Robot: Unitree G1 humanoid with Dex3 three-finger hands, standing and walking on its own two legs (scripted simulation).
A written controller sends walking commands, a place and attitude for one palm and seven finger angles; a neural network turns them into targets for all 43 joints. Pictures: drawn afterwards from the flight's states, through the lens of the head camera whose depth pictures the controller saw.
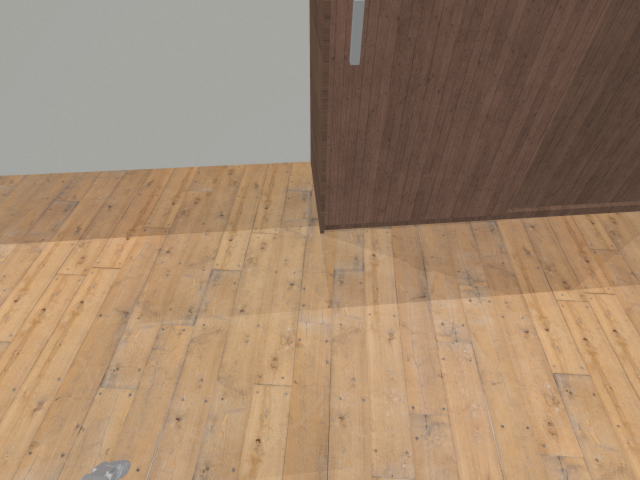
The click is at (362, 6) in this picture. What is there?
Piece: wardrobe's sliding door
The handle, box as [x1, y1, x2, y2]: [349, 0, 364, 64]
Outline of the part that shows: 353,0 349,61 350,64 359,64 364,0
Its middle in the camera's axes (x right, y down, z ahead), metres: +0.10 -0.60 +1.10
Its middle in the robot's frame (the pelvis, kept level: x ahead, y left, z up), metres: +1.24 -0.03 +0.09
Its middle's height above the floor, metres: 0.86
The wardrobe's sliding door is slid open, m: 0.00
